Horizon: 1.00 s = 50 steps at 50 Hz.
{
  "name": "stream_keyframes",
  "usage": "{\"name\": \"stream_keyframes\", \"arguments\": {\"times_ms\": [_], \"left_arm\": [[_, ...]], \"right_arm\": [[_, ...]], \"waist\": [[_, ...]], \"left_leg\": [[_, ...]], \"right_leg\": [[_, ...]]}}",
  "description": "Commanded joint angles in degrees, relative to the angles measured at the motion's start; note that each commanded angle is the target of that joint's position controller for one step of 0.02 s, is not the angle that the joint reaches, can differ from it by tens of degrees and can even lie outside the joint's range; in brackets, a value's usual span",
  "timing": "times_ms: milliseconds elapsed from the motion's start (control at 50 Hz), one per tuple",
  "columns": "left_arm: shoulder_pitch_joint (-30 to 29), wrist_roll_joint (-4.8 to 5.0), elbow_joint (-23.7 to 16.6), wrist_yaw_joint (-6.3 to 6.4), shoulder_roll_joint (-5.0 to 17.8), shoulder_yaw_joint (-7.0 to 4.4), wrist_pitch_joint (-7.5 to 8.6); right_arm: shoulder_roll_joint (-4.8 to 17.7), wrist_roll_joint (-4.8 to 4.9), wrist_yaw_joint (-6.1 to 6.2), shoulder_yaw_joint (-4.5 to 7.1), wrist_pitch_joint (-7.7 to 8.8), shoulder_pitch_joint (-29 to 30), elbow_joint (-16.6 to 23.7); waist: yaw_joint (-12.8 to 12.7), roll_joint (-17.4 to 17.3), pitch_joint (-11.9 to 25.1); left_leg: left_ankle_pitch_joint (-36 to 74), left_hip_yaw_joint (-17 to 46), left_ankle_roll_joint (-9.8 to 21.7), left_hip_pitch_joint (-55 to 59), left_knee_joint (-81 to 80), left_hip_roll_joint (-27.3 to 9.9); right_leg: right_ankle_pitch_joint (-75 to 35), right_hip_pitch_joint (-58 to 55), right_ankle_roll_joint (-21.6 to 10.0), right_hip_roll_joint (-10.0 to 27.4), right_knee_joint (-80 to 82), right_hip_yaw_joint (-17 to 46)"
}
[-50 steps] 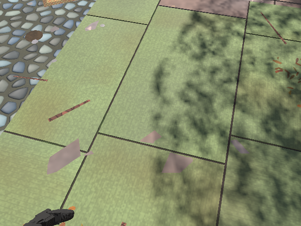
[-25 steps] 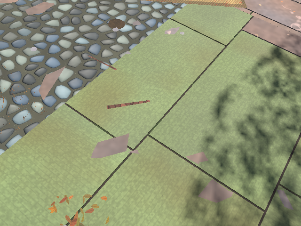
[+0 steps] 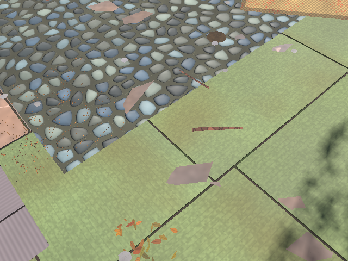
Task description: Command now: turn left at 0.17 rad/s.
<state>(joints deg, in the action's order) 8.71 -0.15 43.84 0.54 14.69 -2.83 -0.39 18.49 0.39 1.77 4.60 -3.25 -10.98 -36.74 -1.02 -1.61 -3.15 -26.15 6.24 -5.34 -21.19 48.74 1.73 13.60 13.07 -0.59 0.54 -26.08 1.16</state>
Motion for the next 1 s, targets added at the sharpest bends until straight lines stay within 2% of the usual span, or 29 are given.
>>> {"name": "stream_keyframes", "arguments": {"times_ms": [20,60,80,100,120,140,160,220,320,400,440,480,500,520,540,560,580,660,700,740,760,780,800,820,840,860,880,900,1000], "left_arm": [[-1.3,0.44,-2.96,0.08,10.41,-2.22,0.01],[-0.54,1.23,-2.11,-0.08,9.5,-1.61,0.1],[1.53,0.9,-1.38,-0.31,8.54,-1.12,0.81],[2.36,-0.97,-1.76,-0.9,6.96,-0.39,1.82],[3.56,-1.11,-1.38,-1.07,4.39,0.23,2.34],[0.01,-1.46,-0.92,-0.91,6.82,0.02,2.25],[-1.83,-1.17,-0.85,-0.84,7.41,-0.22,2.09],[-1.35,-0.73,-0.1,0.01,7.67,-0.34,1.12],[-1.43,-0.49,-0.28,1.59,8.23,-1.26,0.88],[-0.48,-0.31,-1.25,1.22,7.99,-1.86,0.95],[0.45,-0.35,-1.17,0.81,8.98,-2.44,1.09],[3.6,-0.39,-0.65,0.63,11.02,-3.39,0.91],[6.55,-0.61,-0.03,0.74,12.66,-3.89,0.57],[6.32,-0.97,-0.25,1.02,13.89,-3.99,0.38],[4.49,-1.37,-1.69,1.51,12.52,-3.26,0.57],[1.61,-1.34,-2.96,1.97,11.53,-2.81,0.72],[-2.15,-0.88,-3.63,2.16,11.66,-2.89,0.77],[-3.47,-0.26,-3.63,2.25,13.4,-3.69,-0.16],[-1.86,0.63,-3.17,1.81,14.15,-4.09,-0.47],[-2.06,1.79,-2.76,1.24,14.04,-4.16,-0.63],[0.41,1.84,-1.68,0.85,11.88,-3.66,-0.59],[2.54,0.13,-1.56,0.34,8.48,-2.7,-0.62],[-2.61,-1.55,-6.34,0.75,6.63,-1.67,-0.39],[-6.61,-0.41,-6.84,1.26,9.68,-2.73,-0.26],[-6.28,0.67,-6.92,1.38,9.94,-2.94,-0.29],[-4.47,0.47,-5.62,1.75,10.11,-3.28,-0.33],[-3.98,-0.17,-5.12,2.12,10.93,-3.63,-0.32],[-3.17,-0.49,-4.65,2.01,10.87,-3.73,-0.24],[-3.58,-0.01,-4.99,1.21,7.05,-2.42,0.0]], "right_arm": [[2.55,0.36,-0.25,0.13,1.15,1.89,4.02],[2.85,0.0,-0.35,0.23,1.28,-1.24,1.95],[4.67,-0.56,-0.11,0.34,1.32,-1.07,2.24],[8.44,-1.1,0.46,0.93,1.2,-1.94,2.77],[6.97,-1.59,0.08,0.46,1.19,0.74,1.69],[3.58,-1.57,-0.67,-0.16,1.6,2.2,2.58],[2.6,-2.05,-0.89,-0.51,1.97,1.5,1.76],[4.32,-1.45,-0.86,-0.38,2.98,0.78,0.94],[7.29,-0.36,-0.33,0.65,2.64,0.79,2.33],[8.1,-0.04,0.01,1.3,2.18,1.22,3.7],[7.6,0.23,0.14,1.41,1.84,1.55,4.78],[6.5,0.55,0.21,1.32,1.58,2.48,6.02],[4.85,0.82,0.25,0.99,1.43,3.07,6.73],[4.02,0.77,0.18,0.95,1.26,2.4,7.34],[6.01,0.22,-0.02,1.86,1.17,1.84,7.21],[6.57,0.56,-0.34,2.42,0.92,0.54,6.35],[5.41,1.05,-0.47,2.2,0.33,-1.25,5.49],[2.18,0.61,-1.91,0.69,-0.28,1.75,7.0],[3.4,0.95,-2.75,1.09,-0.3,1.66,7.8],[4.11,0.85,-2.88,1.8,-0.53,-2.41,6.72],[5.69,0.6,-2.24,2.65,-0.56,-5.16,5.65],[11.12,0.6,-1.27,4.27,-0.35,-7.27,5.73],[17.24,-1.06,-1.06,4.92,0.68,-7.11,8.06],[14.11,-2.28,-1.8,4.04,2.46,-8.07,7.7],[12.33,-2.04,-1.84,3.19,3.61,-5.75,7.24],[10.8,-0.9,-1.51,2.88,3.98,-2.64,7.17],[9.08,0.04,-1.1,2.23,3.8,0.22,7.42],[8.27,0.11,-0.63,1.69,3.58,1.41,7.69],[8.42,0.0,0.45,1.75,2.78,-0.02,7.24]], "waist": [[-0.97,13.2,6.91],[0.97,11.17,6.23],[0.37,8.56,7.02],[-1.15,0.33,9.64],[-3.54,-7.89,10.02],[-0.88,-4.55,7.89],[-0.03,-3.34,6.41],[-0.15,-3.99,2.33],[0.54,-5.62,2.18],[0.19,-6.39,4.5],[0.01,-3.52,5.78],[-1.27,2.64,7.03],[-2.4,8.98,7.16],[-2.32,17.21,6.78],[-2.08,15.38,6.53],[-0.5,10.02,5.86],[1.6,8.56,4.27],[-0.13,11.24,4.1],[-0.66,11.45,5.98],[1.63,9.58,7.19],[2.24,6.27,7.58],[2.06,-7.15,6.69],[2.47,-19.04,6.4],[5.73,-10.4,9.87],[3.7,-9.02,7.95],[1.99,-6.07,6.53],[1.02,-5.18,5.76],[0.24,-5.59,6.38],[0.95,-5.12,8.06]], "left_leg": [[3.78,-4.65,-0.03,4.43,-14.37,-0.71],[16.8,-5.46,2.18,12.41,-29.9,-0.29],[23.31,-1.48,3.93,18.29,-30.83,-3.05],[38.37,5.09,6.41,23.55,-26.9,-9.9],[31.26,5.26,10.2,16.56,-24.98,-10.89],[22.24,4.41,10.19,13.56,-25.96,-8.37],[18.3,3.83,9.12,12.2,-26.58,-7.12],[19.03,4.26,8.32,8.45,-26.91,-6.41],[24.07,11.73,12.63,7.42,-27.1,-8.82],[27.83,15.24,14.78,7.82,-25.17,-8.81],[27.59,14.09,13.37,4.36,-22.84,-6.67],[23.46,9.15,9.83,-2.25,-16.55,-3.17],[17.53,3.57,6.97,-7.67,-8.85,0.19],[-1.21,-2.07,4.71,-12.23,1.34,2.81],[-11.85,-1.88,3.18,-14.93,15.23,-0.24],[-9.99,-0.45,2.77,-14.57,20.69,-1.98],[-6.45,-0.81,2.4,-13.4,18.43,-3.7],[0.88,-7.3,2.17,-3.9,2.39,-4.93],[2.87,-8.82,3.27,-0.58,-4.92,-4.44],[11.15,-11.55,5.46,6.1,-15.85,-2.43],[15.46,-10.36,7.3,12.03,-21.0,-0.82],[32.88,2.33,11.01,19.85,-25.95,-8.06],[40.79,26.55,23.71,19.3,-29.43,-22.85],[36.65,26.76,27.33,17.27,-30.71,-23.78],[32.14,21.62,24.67,15.67,-30.84,-21.22],[27.68,17.18,21.01,14.6,-30.35,-17.78],[27.87,15.04,18.75,13.56,-29.85,-15.95],[31.51,12.88,18.1,11.54,-29.57,-14.3],[30.75,12.44,18.62,13.28,-28.57,-12.05]], "right_leg": [[-24.3,-7.02,-11.52,11.31,4.28,9.82],[-22.11,-4.26,-9.11,10.27,3.09,9.27],[-18.0,-0.67,-5.8,9.6,3.04,8.97],[-11.05,2.98,-2.12,6.22,-1.08,5.1],[-0.58,-0.39,1.08,2.83,1.62,0.92],[-1.68,-2.1,3.04,2.36,0.92,0.31],[-2.8,-1.8,3.32,1.98,0.54,-0.05],[-4.02,-1.36,3.04,2.01,-0.15,-0.24],[-1.91,1.1,3.79,0.43,-5.18,-2.24],[-0.36,2.27,2.93,-0.39,-7.27,-2.09],[-3.43,-1.65,1.88,0.38,-5.87,-1.85],[-6.71,-7.78,-0.67,4.89,-2.24,0.71],[-8.08,-10.94,-4.46,11.01,2.43,5.9],[-14.8,-11.23,-11.59,21.25,7.84,15.44],[-21.07,-9.95,-16.25,26.76,9.09,18.74],[-21.91,-7.67,-15.84,25.59,8.71,15.29],[-18.92,-5.85,-12.93,22.03,8.32,9.37],[-18.01,-2.83,-9.28,16.17,7.16,-3.15],[-19.15,-5.08,-9.14,17.77,5.46,-3.38],[-16.09,-4.03,-6.93,18.01,0.9,-4.99],[-10.14,-0.6,-3.94,15.93,-4.73,-7.25],[4.59,10.37,1.06,10.33,-19.04,-12.18],[26.33,25.3,5.01,1.17,-33.83,-8.71],[26.75,25.32,4.46,1.06,-43.3,0.75],[21.95,26.08,3.41,1.89,-44.73,2.35],[16.62,25.78,3.0,3.03,-43.19,2.99],[12.53,25.44,3.13,3.29,-40.97,3.39],[9.68,22.47,3.57,2.4,-41.1,2.8],[6.14,18.63,5.58,-0.19,-28.18,2.64]]}}
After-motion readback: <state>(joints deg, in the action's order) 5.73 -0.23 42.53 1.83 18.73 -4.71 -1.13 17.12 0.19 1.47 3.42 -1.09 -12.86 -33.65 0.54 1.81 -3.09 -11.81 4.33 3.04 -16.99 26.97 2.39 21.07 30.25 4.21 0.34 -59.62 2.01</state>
